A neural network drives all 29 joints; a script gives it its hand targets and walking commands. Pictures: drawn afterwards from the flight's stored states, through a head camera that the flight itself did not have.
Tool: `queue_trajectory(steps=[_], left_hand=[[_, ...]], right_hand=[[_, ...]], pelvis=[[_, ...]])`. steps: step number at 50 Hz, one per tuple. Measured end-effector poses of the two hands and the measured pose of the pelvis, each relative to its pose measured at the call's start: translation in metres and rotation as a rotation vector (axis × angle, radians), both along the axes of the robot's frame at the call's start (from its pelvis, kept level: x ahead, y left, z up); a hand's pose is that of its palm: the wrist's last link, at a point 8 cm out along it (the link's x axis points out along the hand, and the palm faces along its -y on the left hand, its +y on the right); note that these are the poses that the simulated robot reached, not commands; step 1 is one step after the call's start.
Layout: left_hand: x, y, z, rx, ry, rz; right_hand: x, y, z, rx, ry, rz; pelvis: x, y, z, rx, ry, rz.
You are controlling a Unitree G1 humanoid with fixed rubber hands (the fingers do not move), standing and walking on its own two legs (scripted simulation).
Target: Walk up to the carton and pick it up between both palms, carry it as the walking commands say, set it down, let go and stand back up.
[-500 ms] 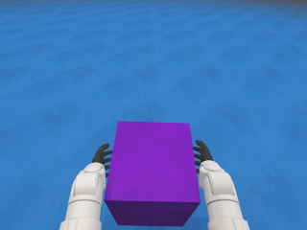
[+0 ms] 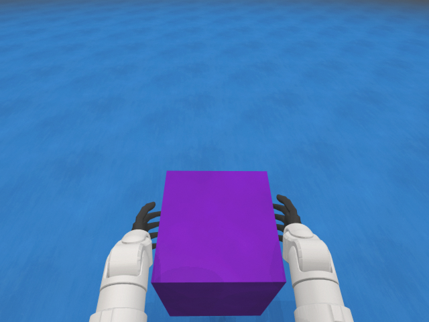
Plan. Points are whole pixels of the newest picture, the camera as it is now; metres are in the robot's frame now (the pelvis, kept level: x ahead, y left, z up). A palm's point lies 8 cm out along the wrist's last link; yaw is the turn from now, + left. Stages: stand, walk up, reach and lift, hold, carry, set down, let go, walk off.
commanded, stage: reach and lift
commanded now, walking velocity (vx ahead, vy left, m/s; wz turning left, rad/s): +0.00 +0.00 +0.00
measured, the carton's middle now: (216, 247) +0.30 +0.00 -0.02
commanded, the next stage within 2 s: hold in 0.18 s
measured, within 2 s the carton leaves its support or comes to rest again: neither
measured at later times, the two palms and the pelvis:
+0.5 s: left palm (143, 240) +0.29 +0.14 +0.04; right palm (294, 231) +0.29 -0.15 +0.05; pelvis +0.01 -0.02 +0.00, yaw +1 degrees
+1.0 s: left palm (141, 241) +0.28 +0.14 +0.04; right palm (293, 233) +0.29 -0.15 +0.05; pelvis +0.00 -0.01 +0.00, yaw +1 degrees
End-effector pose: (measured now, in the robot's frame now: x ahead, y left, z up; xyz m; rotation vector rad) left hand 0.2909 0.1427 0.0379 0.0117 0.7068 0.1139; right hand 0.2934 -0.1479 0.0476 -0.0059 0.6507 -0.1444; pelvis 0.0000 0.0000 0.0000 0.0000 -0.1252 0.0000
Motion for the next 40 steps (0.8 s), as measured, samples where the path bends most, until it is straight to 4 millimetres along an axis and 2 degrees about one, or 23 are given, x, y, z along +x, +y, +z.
queue_trajectory(steps=[15, 24, 40], left_hand=[[0.001, -0.002, 0.0, 0.001, 0.005, 0.023], [-0.004, -0.006, 0.001, -0.004, 0.005, 0.028], [-0.013, 0.001, 0.002, 0.006, 0.004, 0.029]], right_hand=[[0.009, -0.001, 0.001, -0.018, 0.006, 0.038], [0.001, -0.006, -0.001, -0.012, 0.008, 0.034], [-0.004, 0.001, 0.0, -0.017, 0.009, 0.047]], pelvis=[[0.003, -0.011, -0.001, 0.001, 0.013, 0.008], [0.009, -0.018, 0.002, 0.001, 0.006, 0.018], [0.002, -0.016, 0.001, 0.001, -0.002, 0.023]])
